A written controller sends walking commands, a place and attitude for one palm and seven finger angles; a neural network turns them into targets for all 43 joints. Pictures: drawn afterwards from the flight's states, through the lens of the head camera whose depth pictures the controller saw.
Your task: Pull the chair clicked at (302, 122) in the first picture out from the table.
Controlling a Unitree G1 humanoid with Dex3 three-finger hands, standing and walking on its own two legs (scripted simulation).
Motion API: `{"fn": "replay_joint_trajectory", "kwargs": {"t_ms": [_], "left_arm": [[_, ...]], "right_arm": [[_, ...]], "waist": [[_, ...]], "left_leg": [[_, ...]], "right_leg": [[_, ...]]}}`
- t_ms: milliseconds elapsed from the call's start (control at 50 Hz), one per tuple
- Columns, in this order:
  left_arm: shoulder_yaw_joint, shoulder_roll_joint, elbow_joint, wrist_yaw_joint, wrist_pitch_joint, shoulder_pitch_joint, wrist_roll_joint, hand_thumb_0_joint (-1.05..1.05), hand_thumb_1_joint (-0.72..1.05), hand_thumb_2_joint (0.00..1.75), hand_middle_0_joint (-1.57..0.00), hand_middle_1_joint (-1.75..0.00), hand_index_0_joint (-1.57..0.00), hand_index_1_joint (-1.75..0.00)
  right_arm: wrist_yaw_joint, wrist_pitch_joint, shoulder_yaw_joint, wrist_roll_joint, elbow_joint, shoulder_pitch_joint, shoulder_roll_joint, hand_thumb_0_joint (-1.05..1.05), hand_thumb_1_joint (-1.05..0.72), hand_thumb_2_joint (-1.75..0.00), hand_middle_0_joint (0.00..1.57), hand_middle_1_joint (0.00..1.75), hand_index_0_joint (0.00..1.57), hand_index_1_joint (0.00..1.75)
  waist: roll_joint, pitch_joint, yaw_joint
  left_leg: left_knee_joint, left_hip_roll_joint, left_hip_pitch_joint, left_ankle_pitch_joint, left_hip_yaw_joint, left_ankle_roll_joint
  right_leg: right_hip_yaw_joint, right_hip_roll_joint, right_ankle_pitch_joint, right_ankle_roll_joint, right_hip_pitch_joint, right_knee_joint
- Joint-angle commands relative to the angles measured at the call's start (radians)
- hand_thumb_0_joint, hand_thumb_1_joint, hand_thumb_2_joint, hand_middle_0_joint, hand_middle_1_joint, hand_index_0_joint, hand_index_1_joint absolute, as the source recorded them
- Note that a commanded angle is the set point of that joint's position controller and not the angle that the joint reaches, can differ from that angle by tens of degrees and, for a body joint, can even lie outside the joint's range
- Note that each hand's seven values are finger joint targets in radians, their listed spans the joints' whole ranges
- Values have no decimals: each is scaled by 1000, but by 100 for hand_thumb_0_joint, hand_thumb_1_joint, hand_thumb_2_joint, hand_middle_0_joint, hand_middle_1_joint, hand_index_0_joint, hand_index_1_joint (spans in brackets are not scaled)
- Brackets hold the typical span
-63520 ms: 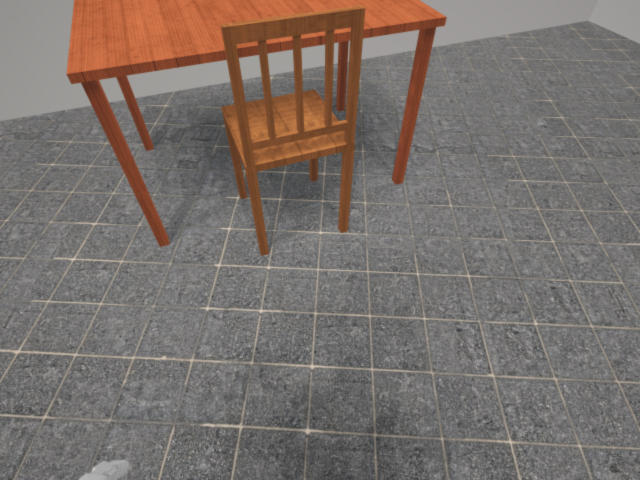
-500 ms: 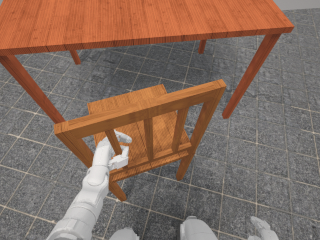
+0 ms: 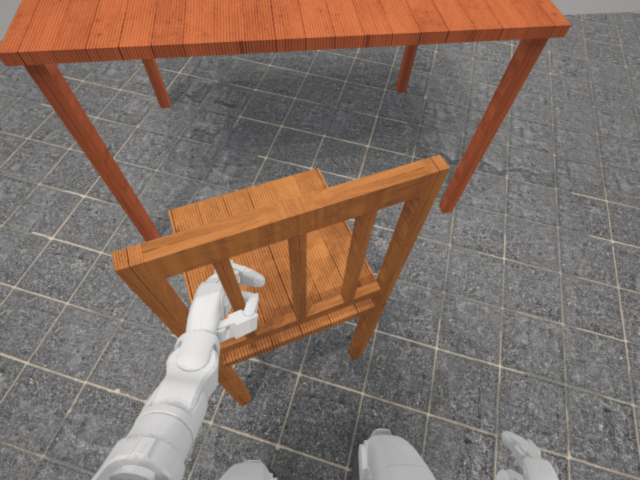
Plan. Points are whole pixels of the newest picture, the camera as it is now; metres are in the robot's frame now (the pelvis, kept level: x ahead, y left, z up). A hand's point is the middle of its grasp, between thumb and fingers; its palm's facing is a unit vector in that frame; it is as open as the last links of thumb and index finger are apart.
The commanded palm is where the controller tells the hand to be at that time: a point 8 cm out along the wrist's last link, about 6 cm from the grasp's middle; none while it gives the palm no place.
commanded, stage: step backward, pulling the chair out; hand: left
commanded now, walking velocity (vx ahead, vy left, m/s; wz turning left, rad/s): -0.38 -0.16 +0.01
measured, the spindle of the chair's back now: (298, 280) +0.38 +0.04 -0.08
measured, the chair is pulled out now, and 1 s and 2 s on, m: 0.36 0.53 0.53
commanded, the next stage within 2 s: stop walking, hand still on the chair in 0.22 s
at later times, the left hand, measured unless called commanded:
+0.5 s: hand (246, 408) +0.20 +0.10 -0.07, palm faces +0.02 -0.99 -0.13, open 5.2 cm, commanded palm +0.18 +0.15 -0.05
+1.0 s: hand (234, 458) +0.15 +0.11 -0.06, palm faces +0.06 -0.99 -0.13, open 5.2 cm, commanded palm +0.13 +0.16 -0.05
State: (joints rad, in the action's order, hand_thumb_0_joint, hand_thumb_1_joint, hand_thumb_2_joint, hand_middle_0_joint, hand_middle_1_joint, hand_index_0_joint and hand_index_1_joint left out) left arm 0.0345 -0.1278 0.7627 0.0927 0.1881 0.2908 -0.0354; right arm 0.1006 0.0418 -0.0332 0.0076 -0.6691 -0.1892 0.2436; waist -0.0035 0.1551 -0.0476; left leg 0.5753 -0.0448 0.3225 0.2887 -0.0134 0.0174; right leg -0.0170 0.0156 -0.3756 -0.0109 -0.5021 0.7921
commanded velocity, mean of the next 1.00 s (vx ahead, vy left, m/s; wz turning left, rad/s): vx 0.00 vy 0.00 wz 0.01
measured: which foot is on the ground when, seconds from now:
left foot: down 0.00-0.20, up 0.22-0.44, down 0.46-1.00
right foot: up 0.00-0.16, down 0.18-1.00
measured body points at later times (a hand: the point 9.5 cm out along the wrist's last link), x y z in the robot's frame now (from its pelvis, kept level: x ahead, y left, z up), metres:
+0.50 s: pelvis -0.13 -0.02 +0.00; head -0.05 -0.02 +0.44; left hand +0.20 +0.15 -0.05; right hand -0.02 -0.31 -0.12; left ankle -0.16 +0.11 -0.74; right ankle -0.04 -0.16 -0.73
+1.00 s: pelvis -0.12 -0.02 +0.01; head -0.09 -0.03 +0.45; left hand +0.14 +0.16 -0.05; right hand +0.01 -0.27 -0.11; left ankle -0.16 +0.11 -0.73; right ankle -0.09 -0.14 -0.73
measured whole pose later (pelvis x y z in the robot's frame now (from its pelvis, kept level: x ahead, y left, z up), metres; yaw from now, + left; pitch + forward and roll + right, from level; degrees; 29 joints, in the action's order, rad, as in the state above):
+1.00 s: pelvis -0.12 -0.02 +0.01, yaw +0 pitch -1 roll +0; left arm 0.01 -0.10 0.73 0.10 0.16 0.09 -0.05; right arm 0.10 0.00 0.00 0.03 -0.71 -0.20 0.21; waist 0.03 0.09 -0.02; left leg 0.47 -0.05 0.12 0.33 0.03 0.03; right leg -0.03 0.00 -0.21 0.01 -0.25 0.47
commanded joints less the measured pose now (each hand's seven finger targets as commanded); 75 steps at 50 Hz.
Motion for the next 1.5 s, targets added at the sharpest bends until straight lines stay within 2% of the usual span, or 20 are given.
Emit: {"fn": "replay_joint_trajectory", "kwargs": {"t_ms": [0, 120, 160, 180, 200, 220, 260, 340, 400, 440, 480, 560, 620, 680, 860, 1300, 1320, 1340, 1420, 1480], "left_arm": [[18, -46, -209, -1, 76, 308, 32, 0, 90, 90, -50, -145, -50, -145], [-37, -129, -72, -8, 98, 276, 42, 0, 90, 90, -50, -145, -50, -145], [-71, -189, -30, -9, 100, 239, 57, 0, 90, 90, -50, -145, -50, -145], [-105, -239, -2, 1, 92, 269, 47, 0, 90, 90, -50, -145, -50, -145], [-140, -268, 16, 3, 84, 257, 30, 0, 90, 90, -50, -145, -50, -145], [-131, -238, 25, 3, 78, 252, 24, 0, 90, 90, -50, -145, -50, -145], [-131, -220, 26, 8, 61, 223, 30, 0, 90, 90, -50, -145, -50, -145], [-139, -229, -156, 16, 58, 311, 19, 0, 90, 90, -50, -145, -50, -145], [-98, -178, -192, 11, 14, 268, 14, 0, 90, 90, -50, -145, -50, -145], [-62, -137, -240, 0, 2, 290, 9, 0, 90, 90, -50, -145, -50, -145], [-9, -88, -238, 1, -11, 312, 12, 0, 90, 90, -50, -145, -50, -145], [-15, -97, -232, -7, -18, 250, 23, 0, 90, 90, -50, -145, -50, -145], [-10, -106, -208, 4, -17, 220, 24, 0, 90, 90, -50, -145, -50, -145], [-22, -120, -222, 15, -10, 166, 21, 0, 90, 90, -50, -145, -50, -145], [-45, -143, -227, 16, 9, 22, 20, 0, 90, 90, -50, -145, -50, -145], [-61, -162, -311, 26, -5, 19, 21, 0, 90, 90, -50, -145, -50, -145], [43, 16, -179, -5, -36, -78, -63, 0, 78, 84, -50, -145, -50, -145], [-33, -73, -254, -17, -17, -27, -65, 0, 66, 78, -50, -145, -50, -145], [-23, -103, -403, -39, 0, -16, -36, 0, 17, 55, -50, -145, -50, -145], [-11, -78, -407, -31, -36, -54, -38, 0, -19, 37, -50, -145, -50, -145]], "right_arm": [[-34, -59, -48, -2, 62, -45, 122, 0, -90, -90, 20, 30, 20, 30], [-32, -62, -36, -1, 39, -42, 118, 0, -90, -90, 20, 30, 20, 30], [-27, -54, -29, 13, 50, -31, 111, 0, -90, -90, 20, 30, 20, 30], [-16, -46, -45, 32, 52, -46, 102, 0, -90, -90, 20, 30, 20, 30], [-11, -46, -53, 38, 72, 2, 115, 0, -90, -90, 20, 30, 20, 30], [-7, -49, -41, 34, 77, 34, 107, 0, -90, -90, 20, 30, 20, 30], [-14, -51, -10, 23, 56, 45, 97, 0, -90, -90, 20, 30, 20, 30], [8, -71, -4, 28, 90, 27, 91, 0, -90, -90, 20, 30, 20, 30], [23, -76, -9, 18, 88, -19, 99, 0, -90, -90, 20, 30, 20, 30], [30, -80, -24, 13, 105, -24, 120, 0, -90, -90, 20, 30, 20, 30], [22, -69, -3, 17, 120, 21, 98, 0, -90, -90, 20, 30, 20, 30], [-18, -72, -25, 29, 105, -47, 125, 0, -90, -90, 20, 30, 20, 30], [-8, -79, -21, 29, 100, -31, 118, 0, -90, -90, 20, 30, 20, 30], [1, -83, -9, 21, 89, -25, 106, 0, -90, -90, 20, 30, 20, 30], [11, -94, -12, 16, 74, -1, 99, 0, -90, -90, 20, 30, 20, 30], [17, -54, -6, 20, 133, 32, 96, 0, -90, -90, 20, 30, 20, 30], [-15, -68, 4, 61, 114, 13, 119, 0, -90, -90, 20, 30, 20, 30], [-31, -83, -4, 59, 116, 16, 135, 0, -90, -90, 20, 30, 20, 30], [-70, -122, -9, 44, 137, 5, 122, 0, -90, -90, 20, 30, 20, 30], [-82, -140, -13, 39, 141, -17, 129, 0, -90, -90, 20, 30, 20, 30]], "waist": [[206, -366, 6], [251, -397, 22], [123, -407, 27], [-181, -430, 12], [-329, -406, 46], [-262, -383, 59], [-73, -396, 49], [-193, -418, 45], [-128, -400, 24], [52, -365, 36], [361, -332, 27], [40, -337, 25], [16, -302, 12], [77, -252, 20], [-5, -313, 19], [39, -328, 35], [-114, -293, -33], [-143, -313, -3], [70, -405, -1], [29, -437, -3]], "left_leg": [[-57, -290, -420, -965, -180, -149], [0, -241, -331, -696, -155, -102], [58, -154, -136, -405, -52, -41], [157, -52, -28, -68, 40, 21], [318, 18, 56, 208, -10, 29], [434, 16, 99, 247, -69, 22], [411, 14, 96, 210, -83, 21], [202, 46, 3, 191, -9, 3], [-167, 27, -166, 11, 40, -19], [-315, -89, -215, -63, -28, -67], [-284, -199, -154, -187, -188, -152], [-89, -121, -229, -312, -85, -93], [-163, -65, -127, 33, -29, -46], [-213, -73, -133, 66, -37, -62], [-139, -64, -194, -249, 4, -25], [-185, -81, -190, -233, -9, -29], [-159, -19, -28, -202, 21, -23], [-128, -16, 12, -192, 28, -28], [-57, 11, 33, -175, 38, -23], [-15, 10, 58, -185, 28, -22]], "right_leg": [[25, 3, -72, 9, 11, -19], [16, 9, 164, 11, 240, -405], [54, 95, 496, 25, 414, -439], [183, 226, 541, 79, 423, -417], [280, 321, 555, 141, 367, -437], [283, 366, 488, 176, 330, -430], [223, 342, 572, 180, 357, -357], [198, 302, 478, 147, 395, -367], [168, 243, 197, 87, 353, -354], [80, 114, 118, 26, 323, -234], [-35, 28, -10, -5, 260, -51], [-7, 20, 169, 13, 386, -372], [87, 73, 66, 45, 395, -387], [80, 57, -6, 44, 322, -383], [111, 116, 539, 49, 429, -359], [91, 96, 472, 40, 420, -370], [-34, 58, 398, 27, 331, -323], [-24, 51, 390, 28, 312, -298], [-24, 42, 324, 35, 240, -234], [-36, 30, 318, 32, 200, -199]]}}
